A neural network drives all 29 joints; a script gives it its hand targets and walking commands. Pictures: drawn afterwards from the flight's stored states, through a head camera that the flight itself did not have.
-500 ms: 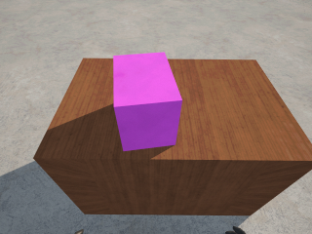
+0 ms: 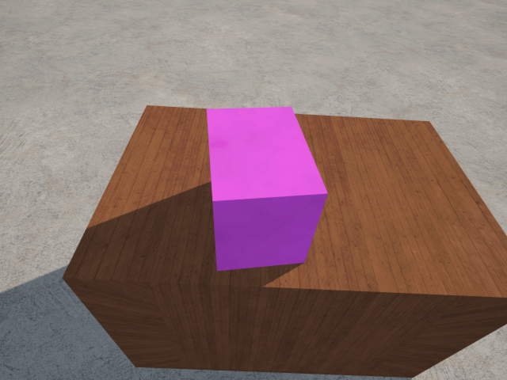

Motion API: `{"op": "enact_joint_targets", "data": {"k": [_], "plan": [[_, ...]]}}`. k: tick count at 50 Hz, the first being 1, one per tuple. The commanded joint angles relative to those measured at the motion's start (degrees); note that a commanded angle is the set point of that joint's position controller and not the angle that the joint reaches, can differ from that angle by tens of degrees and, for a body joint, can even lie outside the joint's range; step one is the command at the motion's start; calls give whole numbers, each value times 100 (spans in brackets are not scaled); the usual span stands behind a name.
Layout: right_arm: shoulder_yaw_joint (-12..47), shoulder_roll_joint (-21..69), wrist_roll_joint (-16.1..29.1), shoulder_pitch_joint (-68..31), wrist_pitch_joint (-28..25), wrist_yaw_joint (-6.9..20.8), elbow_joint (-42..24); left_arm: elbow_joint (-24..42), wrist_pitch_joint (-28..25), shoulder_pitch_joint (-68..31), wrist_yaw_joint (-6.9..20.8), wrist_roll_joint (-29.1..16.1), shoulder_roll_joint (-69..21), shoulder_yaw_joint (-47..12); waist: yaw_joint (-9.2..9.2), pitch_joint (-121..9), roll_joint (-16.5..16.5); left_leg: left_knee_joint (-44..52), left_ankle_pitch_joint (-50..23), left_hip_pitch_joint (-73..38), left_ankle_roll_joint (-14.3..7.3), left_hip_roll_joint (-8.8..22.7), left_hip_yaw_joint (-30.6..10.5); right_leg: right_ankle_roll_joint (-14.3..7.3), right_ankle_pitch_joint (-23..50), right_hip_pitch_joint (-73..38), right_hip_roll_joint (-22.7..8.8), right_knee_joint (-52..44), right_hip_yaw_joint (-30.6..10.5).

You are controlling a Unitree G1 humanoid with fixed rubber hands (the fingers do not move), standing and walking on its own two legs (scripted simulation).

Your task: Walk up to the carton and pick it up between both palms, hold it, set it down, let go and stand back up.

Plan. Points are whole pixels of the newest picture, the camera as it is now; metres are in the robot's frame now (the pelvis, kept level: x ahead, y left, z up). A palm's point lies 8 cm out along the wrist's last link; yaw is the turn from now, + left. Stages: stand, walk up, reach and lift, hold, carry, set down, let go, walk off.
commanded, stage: walk up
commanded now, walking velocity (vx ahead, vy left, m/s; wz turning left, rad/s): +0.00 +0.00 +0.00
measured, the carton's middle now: (255, 185) +0.52 -0.01 +0.00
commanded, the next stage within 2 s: none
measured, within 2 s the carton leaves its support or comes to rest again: neither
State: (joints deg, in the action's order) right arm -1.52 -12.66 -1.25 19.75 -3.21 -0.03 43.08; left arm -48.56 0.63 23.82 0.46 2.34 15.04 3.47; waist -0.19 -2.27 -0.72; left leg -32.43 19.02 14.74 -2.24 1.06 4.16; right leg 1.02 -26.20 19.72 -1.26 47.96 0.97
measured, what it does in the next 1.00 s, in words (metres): steps on the spot: right foot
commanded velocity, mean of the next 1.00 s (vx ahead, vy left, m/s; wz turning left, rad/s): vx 0.00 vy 0.00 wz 0.00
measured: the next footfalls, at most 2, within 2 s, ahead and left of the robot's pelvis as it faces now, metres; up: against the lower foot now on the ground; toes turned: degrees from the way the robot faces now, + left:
right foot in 0.26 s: +0.11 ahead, -0.10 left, +0.00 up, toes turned -2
right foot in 1.94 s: +0.04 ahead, -0.20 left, +0.00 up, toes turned +1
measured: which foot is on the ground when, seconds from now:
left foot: down 0.00-1.00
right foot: up 0.00-0.24, down 0.26-1.00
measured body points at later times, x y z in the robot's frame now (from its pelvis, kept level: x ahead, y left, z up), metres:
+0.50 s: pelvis +0.06 -0.01 +0.00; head +0.07 -0.02 +0.45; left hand +0.13 +0.22 -0.14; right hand +0.06 -0.24 -0.15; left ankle -0.01 +0.10 -0.73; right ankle +0.07 -0.10 -0.73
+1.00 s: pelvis +0.04 +0.00 +0.01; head +0.04 -0.01 +0.46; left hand +0.02 +0.21 -0.15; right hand +0.02 -0.21 -0.16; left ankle -0.01 +0.10 -0.73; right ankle +0.07 -0.10 -0.73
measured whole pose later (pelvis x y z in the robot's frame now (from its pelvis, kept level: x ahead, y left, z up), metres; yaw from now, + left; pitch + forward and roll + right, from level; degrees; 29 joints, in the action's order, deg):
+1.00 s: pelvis +0.04 +0.00 +0.01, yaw +0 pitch -3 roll +0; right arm -0.2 -6.0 -0.8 18.5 -0.2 -2.5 65.9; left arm -65.6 -0.2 17.5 -2.3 0.3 7.2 -0.1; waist 0.8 1.8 0.1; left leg -22.3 16.4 3.3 -1.4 -0.5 3.5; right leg -2.0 -10.3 11.1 0.9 24.0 2.6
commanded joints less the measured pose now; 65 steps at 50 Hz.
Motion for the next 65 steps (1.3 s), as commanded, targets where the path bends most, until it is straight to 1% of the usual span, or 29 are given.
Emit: {"op": "enact_joint_targets", "data": {"k": [1, 2, 3, 4, 6, 7, 9, 10, 11, 12, 13, 14, 15, 16, 17, 18, 20, 21, 22, 23, 25, 27, 31, 35, 44, 48, 51, 57, 65], "plan": [[76, -221, 145, -295, -79, -168, -119, 453, -110, -546, 66, -294, -379, -121, 421, 1009, 731, 1389, -5609, -198, -68, 1208, -1081, -102, 540, 893, -347, 271, -493], [68, -236, 71, -558, -76, -181, -168, 325, -94, -181, 58, -278, -322, -117, 525, 492, 1314, 1098, -6709, -241, -192, 735, -334, -55, 669, 421, 70, 470, 23], [38, -374, 31, -344, -59, -170, -46, 134, -54, 47, 30, -211, -159, -88, 448, 182, 1439, 1056, -7060, -399, -274, 566, -46, -46, 906, 181, 244, 498, 254], [35, -396, 5, -53, -27, -147, 74, 37, -17, 168, -6, -176, -69, -62, 393, -5, 1397, 1011, -7074, -544, -330, 552, 5, -55, 1016, 66, 331, 440, 318], [62, -397, 40, 388, 6, -144, 275, 49, 41, -155, -56, -172, -76, -86, 199, 43, 1052, 1001, -6672, -891, -337, 660, -100, -97, 1238, 207, 345, 16, 265], [69, -412, 58, 443, 34, -165, 340, 84, 44, -387, -78, -165, -118, -117, 110, 128, 1013, 968, -6391, -1033, -379, 679, -122, -103, 1277, 296, 346, -300, 282], [65, -463, 47, 546, 111, -211, 471, 138, 20, -759, -131, -145, -158, -172, -73, 179, 1107, 808, -5897, -1216, -572, 806, -259, -138, 1168, 281, 342, -913, 298], [62, -467, 42, 599, 147, -229, 538, 135, -3, -829, -155, -154, -169, -194, -130, 145, 1141, 719, -5622, -1242, -652, 898, -377, -184, 1131, 155, 330, -1204, 291], [63, -456, 62, 589, 172, -244, 594, 103, -37, -810, -173, -168, -178, -209, -101, 110, 1072, 621, -5250, -1190, -664, 960, -486, -251, 1316, -92, 319, -1602, 288], [51, -482, 112, 498, 186, -254, 636, 28, -89, -667, -187, -168, -199, -227, 58, 78, 853, 505, -4657, -961, -566, 966, -539, -330, 2032, -599, 258, -2245, 231], [47, -491, 131, 486, 159, -254, 650, -77, -151, -467, -216, -144, -34, -201, 143, -53, 583, 438, -3664, -590, -386, 884, -606, -396, 2895, -1298, -33, -2570, -123], [96, -345, 105, 625, 117, -252, 595, -170, -207, -151, -255, -108, 356, -127, 117, -419, 44, 215, -2013, -77, -207, 700, -526, -508, 4443, -2215, -810, -2386, -841], [163, 27, 152, 1087, 156, -231, 767, -308, -200, -116, -282, -143, 499, -130, -104, -455, -901, 80, 113, 74, -74, 247, -276, -1101, 6206, -2334, -1455, -2105, -1269], [142, -90, 134, 1111, 257, -259, 949, -369, -167, -198, -294, -211, 254, -189, 11, -354, -1114, 149, 624, -148, -23, 143, -257, -1422, 5697, -1876, -1550, -2285, -1434], [85, -274, 85, 834, 318, -268, 981, -328, -151, -497, -281, -186, 33, -259, -22, 14, -1005, 318, 455, -265, 2, 83, -301, -1274, 4908, -1403, -1341, -2500, -1398], [71, -283, 54, 666, 343, -243, 1020, -283, -128, -813, -275, -159, -45, -295, -88, 159, -825, 586, 70, -473, 20, 55, -321, -1056, 4194, -1116, -1059, -2581, -1164], [100, -184, 12, 562, 363, -185, 1125, -349, -116, -932, -301, -213, 22, -267, -107, 355, -559, 944, -657, -662, 85, 186, -408, -717, 3129, -824, -639, -2619, -759], [125, -114, -5, 600, 348, -180, 1225, -402, -119, -908, -295, -243, 72, -229, -64, 512, -308, 976, -823, -560, 107, 260, -458, -648, 2953, -863, -482, -2564, -606], [129, -107, 1, 605, 328, -193, 1318, -483, -136, -808, -288, -247, 53, -219, -11, 509, -103, 1026, -1022, -582, 113, 307, -489, -627, 3147, -980, -443, -2468, -558], [124, -119, 26, 595, 312, -211, 1387, -567, -151, -728, -287, -244, 13, -218, 5, 507, -10, 1059, -1128, -564, 108, 329, -501, -615, 3312, -1072, -430, -2411, -533], [118, -137, 41, 568, 288, -244, 1493, -681, -173, -707, -279, -230, -8, -215, 9, 425, 64, 1125, -1271, -596, 78, 361, -515, -628, 3481, -1218, -448, -2338, -529], [120, -118, 41, 509, 282, -255, 1585, -779, -174, -717, -268, -220, -27, -214, 21, 411, 122, 1156, -1292, -662, 47, 371, -517, -626, 3371, -1204, -441, -2343, -512], [32, 1, 49, 306, 287, -250, 1700, -992, -153, -645, -291, -238, -103, -218, 56, 433, 124, 1227, -1491, -747, -16, 433, -591, -537, 3174, -1198, -450, -2404, -534], [11, 53, 47, 295, 301, -259, 1858, -1161, -137, -623, -295, -217, -152, -232, 34, 569, 77, 1307, -1263, -754, -26, 441, -581, -484, 2890, -1086, -422, -2524, -518], [50, 229, 41, 281, 292, -268, 2168, -1513, -119, -422, -298, -212, -335, -283, 68, 792, 124, 1526, -901, -633, -64, 457, -623, -373, 2237, -930, -352, -2729, -489], [63, 282, 45, 319, 276, -267, 2272, -1636, -119, -336, -296, -203, -394, -298, 77, 804, 61, 1590, -731, -552, -75, 454, -637, -352, 2077, -923, -351, -2778, -476], [79, 321, 44, 340, 269, -263, 2322, -1712, -116, -282, -296, -199, -442, -311, 85, 842, 138, 1628, -612, -483, -75, 449, -635, -339, 1972, -907, -341, -2799, -478], [106, 384, 46, 421, 262, -262, 2385, -1816, -108, -176, -294, -194, -515, -333, 106, 941, 105, 1685, -345, -310, -92, 440, -662, -316, 1752, -826, -323, -2841, -468], [122, 437, 44, 546, 263, -262, 2412, -1870, -117, -76, -294, -187, -561, -351, 106, 951, 87, 1669, -207, -211, -96, 420, -661, -314, 1595, -749, -328, -2862, -493]]}}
